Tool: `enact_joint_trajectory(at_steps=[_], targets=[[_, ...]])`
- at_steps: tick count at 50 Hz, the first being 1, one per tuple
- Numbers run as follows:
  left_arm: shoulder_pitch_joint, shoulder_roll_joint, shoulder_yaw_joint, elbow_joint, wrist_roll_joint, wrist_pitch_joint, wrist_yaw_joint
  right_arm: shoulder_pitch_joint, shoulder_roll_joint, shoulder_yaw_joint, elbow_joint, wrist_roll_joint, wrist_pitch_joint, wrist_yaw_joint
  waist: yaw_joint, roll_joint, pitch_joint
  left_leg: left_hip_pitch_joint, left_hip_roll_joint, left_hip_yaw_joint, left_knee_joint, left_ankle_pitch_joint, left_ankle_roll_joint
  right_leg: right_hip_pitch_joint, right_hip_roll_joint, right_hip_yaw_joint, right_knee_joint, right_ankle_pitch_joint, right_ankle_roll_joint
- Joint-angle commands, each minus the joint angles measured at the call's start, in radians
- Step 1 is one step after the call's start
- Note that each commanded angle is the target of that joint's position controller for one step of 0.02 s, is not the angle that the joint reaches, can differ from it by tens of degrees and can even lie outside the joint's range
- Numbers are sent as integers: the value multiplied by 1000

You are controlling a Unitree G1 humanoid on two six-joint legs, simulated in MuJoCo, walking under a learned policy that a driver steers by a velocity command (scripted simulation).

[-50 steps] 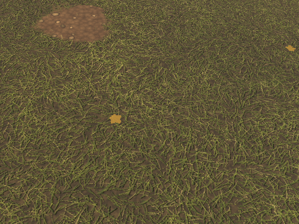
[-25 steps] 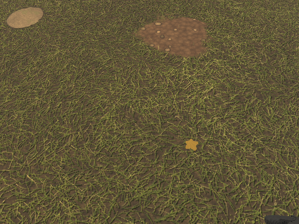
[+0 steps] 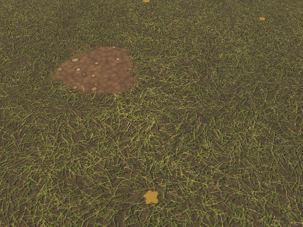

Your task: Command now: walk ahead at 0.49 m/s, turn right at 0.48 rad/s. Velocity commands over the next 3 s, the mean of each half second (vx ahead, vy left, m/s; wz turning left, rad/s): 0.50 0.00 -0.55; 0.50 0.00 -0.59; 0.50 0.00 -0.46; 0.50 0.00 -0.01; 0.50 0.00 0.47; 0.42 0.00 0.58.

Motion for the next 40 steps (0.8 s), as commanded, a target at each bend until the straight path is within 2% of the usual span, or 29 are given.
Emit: enact_joint_trajectory(at_steps=[1,2,4,5,6,7,8,9,10,11,12,13,14,16,18,21,23,26,28,29,30,31,32,33,34,35,36,38,40], targets=[[-130,45,1,-119,0,-16,-23,-1,-173,-46,-38,15,10,-9,-9,57,95,0,329,-46,-28,514,114,-46,5,-44,-74,-47,-34],[-132,53,5,-132,-1,-16,-29,-5,-184,-48,-36,17,19,-12,2,69,79,29,331,-31,18,645,105,-22,26,-70,-88,-94,-50],[-79,88,24,-144,-3,-9,-31,-14,-215,-56,-39,22,38,-22,48,119,1,72,329,-11,168,1011,84,98,98,-135,-77,-206,-89],[13,122,43,-130,-6,-5,-28,-24,-227,-57,-43,24,48,-26,103,136,-58,60,320,-4,308,1124,73,218,137,-153,-74,-250,-116],[167,174,73,-98,-8,-2,-16,-45,-227,-54,-48,30,52,-29,192,123,-137,-34,287,14,516,1085,44,452,174,-144,-141,-206,-155],[310,254,103,-72,-7,13,7,-29,-188,-36,-64,13,40,-32,246,20,-228,-283,238,9,822,716,-1,761,58,66,-168,-197,-213],[267,338,111,-87,-10,3,11,79,-38,11,-112,-16,10,-10,103,-210,-319,-739,11,-124,1172,-282,-67,1081,-196,657,-258,-367,-418],[297,250,88,-108,-3,-10,8,-42,-124,1,-123,20,-30,6,192,-80,-409,-844,15,-334,1249,-293,-46,1119,-235,813,-397,-460,-426],[258,204,75,-102,3,-22,7,-139,-164,-9,-157,54,-49,12,195,-34,-253,-902,65,-337,1200,-191,-22,1007,-209,662,-428,-394,-369],[194,179,67,-108,-1,-28,8,-153,-151,-3,-159,41,-59,6,143,51,-157,-869,110,-329,1102,-108,-15,852,-163,541,-426,-284,-332],[134,146,58,-120,-1,-29,10,-153,-155,-9,-148,12,-58,-1,103,67,-99,-810,138,-320,1016,-69,-25,723,-122,447,-435,-166,-309],[104,128,50,-137,14,-30,16,-130,-160,-14,-144,2,-48,-1,70,40,-87,-742,155,-327,984,-37,-35,639,-97,397,-455,-80,-306],[92,128,50,-143,16,-31,19,-116,-155,-15,-143,-4,-36,0,53,29,-79,-711,159,-321,947,-23,-50,590,-82,374,-473,-32,-307],[102,145,54,-133,10,-33,30,-118,-126,-7,-143,-12,-16,-1,45,27,-58,-691,158,-291,858,9,-86,502,-61,305,-487,61,-305],[126,173,61,-121,6,-30,44,-194,-98,6,-166,-14,-9,-3,65,16,-30,-684,140,-269,710,122,-113,439,-21,243,-489,71,-280],[168,182,64,-104,-2,-16,55,-316,-70,21,-188,-7,-15,7,119,-25,-26,-592,82,-253,457,343,-119,394,37,200,-459,-39,-219],[210,188,66,-89,-4,-10,57,-368,-84,17,-201,8,-22,17,144,-39,-31,-554,56,-262,380,393,-117,415,18,247,-443,-109,-205],[230,173,65,-79,-9,-2,61,-374,-128,0,-206,15,-33,27,131,-61,-36,-544,54,-308,303,327,-84,520,-27,349,-356,-172,-184],[208,170,67,-84,-5,3,63,-305,-152,-16,-190,17,-43,27,85,-91,-44,-466,55,-301,278,250,-45,543,-40,392,-287,-143,-162],[197,145,58,-91,-1,3,60,-214,-172,-30,-167,12,-48,22,35,-86,-88,-332,60,-288,246,250,-16,525,-1,370,-197,-93,-135],[198,86,36,-108,10,0,55,-79,-216,-45,-156,-7,-52,13,-26,-16,-216,-95,191,-404,267,198,45,436,56,306,44,-167,-99],[335,13,13,-134,-9,-9,55,27,-303,-65,-128,-25,-41,12,15,281,-363,261,431,-843,199,-9,208,94,207,164,394,-571,-23],[355,95,20,-124,-26,-11,57,36,-240,-55,-120,2,-33,20,8,328,-350,272,489,-1062,117,-272,235,-72,144,164,565,-655,-7],[257,170,41,-124,-24,-6,58,-15,-165,-35,-135,6,-28,16,-21,212,-210,157,441,-916,94,-298,189,-114,100,163,618,-560,2],[183,178,45,-139,-10,-1,60,-64,-139,-25,-139,-1,-19,12,-15,139,-128,39,397,-762,93,-166,153,-95,66,123,609,-486,8],[139,167,47,-154,2,-1,58,-95,-118,-17,-130,-5,-14,11,-1,117,-63,-65,354,-652,75,-29,143,-74,39,119,563,-438,10],[134,151,50,-161,0,2,52,-110,-102,-10,-123,-11,-15,9,22,138,-40,-128,324,-569,54,58,132,-33,12,117,526,-405,9],[148,109,43,-163,-11,13,43,-114,-95,-11,-106,-4,-21,8,39,161,-28,-179,298,-464,10,133,136,5,-6,91,474,-387,10],[117,80,35,-181,-6,21,41,-106,-120,-20,-84,3,-28,8,41,140,-8,-193,311,-400,-24,204,156,-20,-19,79,408,-362,19]])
